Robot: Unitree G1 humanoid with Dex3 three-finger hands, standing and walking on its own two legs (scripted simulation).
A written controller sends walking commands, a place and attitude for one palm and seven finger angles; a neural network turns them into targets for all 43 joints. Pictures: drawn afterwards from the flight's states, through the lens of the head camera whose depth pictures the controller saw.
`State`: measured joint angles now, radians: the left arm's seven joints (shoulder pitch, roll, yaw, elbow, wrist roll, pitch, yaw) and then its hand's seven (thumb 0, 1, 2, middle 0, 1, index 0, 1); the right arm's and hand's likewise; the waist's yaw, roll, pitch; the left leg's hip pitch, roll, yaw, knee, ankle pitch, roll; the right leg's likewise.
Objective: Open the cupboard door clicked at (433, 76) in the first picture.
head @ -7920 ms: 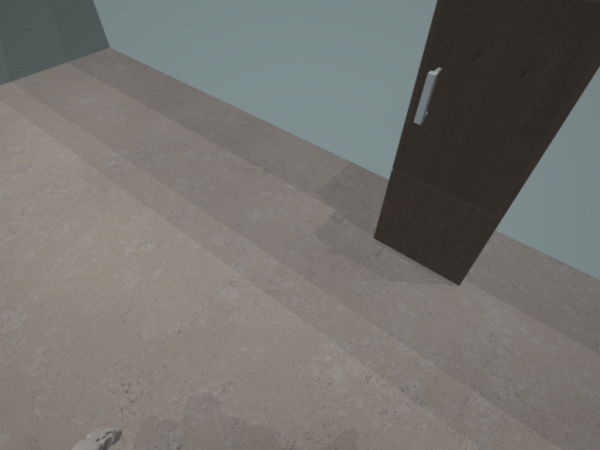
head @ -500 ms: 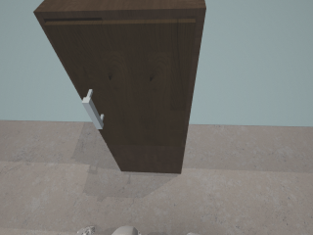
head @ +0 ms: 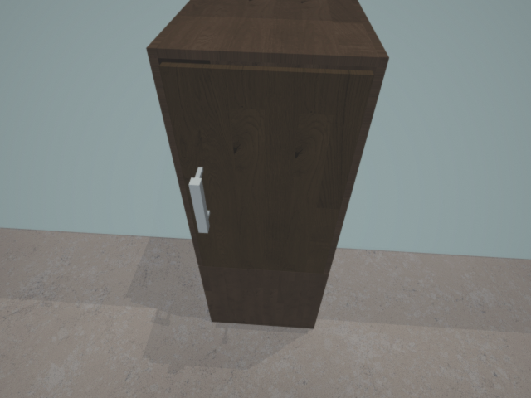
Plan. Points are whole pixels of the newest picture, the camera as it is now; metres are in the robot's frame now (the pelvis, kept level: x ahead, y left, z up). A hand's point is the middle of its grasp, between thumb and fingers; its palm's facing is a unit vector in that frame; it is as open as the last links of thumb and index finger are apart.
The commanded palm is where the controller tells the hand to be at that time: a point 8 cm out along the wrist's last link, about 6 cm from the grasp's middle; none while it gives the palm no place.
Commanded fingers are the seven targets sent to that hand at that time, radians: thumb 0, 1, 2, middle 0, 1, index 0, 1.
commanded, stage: come to a stop and stand still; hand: left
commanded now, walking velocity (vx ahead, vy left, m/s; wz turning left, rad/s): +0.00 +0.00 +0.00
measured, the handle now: (202, 200) +0.52 +0.19 -0.03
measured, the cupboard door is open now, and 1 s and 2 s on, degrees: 0 0 0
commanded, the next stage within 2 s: look again from close up in 0.26 s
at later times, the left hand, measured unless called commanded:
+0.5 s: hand out of the picture +0.04 +0.19 -0.15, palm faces +0.00 -0.97 -0.25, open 7.4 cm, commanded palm none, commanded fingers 0.00 0.90 0.90 -0.20 -0.30 -0.20 -0.30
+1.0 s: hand out of the picture +0.10 +0.17 -0.11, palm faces +0.20 -0.96 -0.21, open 7.4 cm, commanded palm +0.11 +0.22 -0.06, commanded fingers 0.00 0.78 0.85 -0.21 -0.38 -0.21 -0.38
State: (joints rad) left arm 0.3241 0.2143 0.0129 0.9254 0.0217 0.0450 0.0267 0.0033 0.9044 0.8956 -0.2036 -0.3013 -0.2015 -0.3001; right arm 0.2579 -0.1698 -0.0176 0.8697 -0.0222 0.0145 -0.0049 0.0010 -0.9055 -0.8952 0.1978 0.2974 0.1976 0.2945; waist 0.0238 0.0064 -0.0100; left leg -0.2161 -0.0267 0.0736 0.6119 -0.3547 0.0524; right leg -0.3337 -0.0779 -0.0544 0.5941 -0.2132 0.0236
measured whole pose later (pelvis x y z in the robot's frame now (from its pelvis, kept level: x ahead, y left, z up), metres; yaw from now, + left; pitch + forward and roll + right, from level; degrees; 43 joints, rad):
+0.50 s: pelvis +0.00 +0.00 +0.01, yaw +0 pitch -3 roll +1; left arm 0.26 0.21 0.00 1.01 0.01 0.01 0.03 0.00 0.90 0.90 -0.20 -0.30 -0.20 -0.30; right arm 0.29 -0.21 -0.03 1.03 -0.01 0.00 -0.01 0.00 -0.90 -0.90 0.20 0.30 0.20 0.29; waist -0.01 0.00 0.03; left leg -0.15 -0.03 0.08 0.47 -0.28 0.04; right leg -0.28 -0.07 -0.05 0.48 -0.15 0.03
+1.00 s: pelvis +0.01 -0.03 +0.01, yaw +0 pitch -3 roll +1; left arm 0.37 0.19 0.05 0.61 -0.09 0.01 0.05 0.01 0.89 0.89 -0.21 -0.31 -0.21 -0.31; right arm 0.30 -0.21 0.00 0.97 0.03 -0.11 -0.05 0.00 -0.90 -0.90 0.20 0.30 0.20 0.29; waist 0.01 0.00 0.05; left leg -0.12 -0.01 0.06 0.44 -0.27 0.01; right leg -0.26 -0.05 -0.07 0.47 -0.16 -0.01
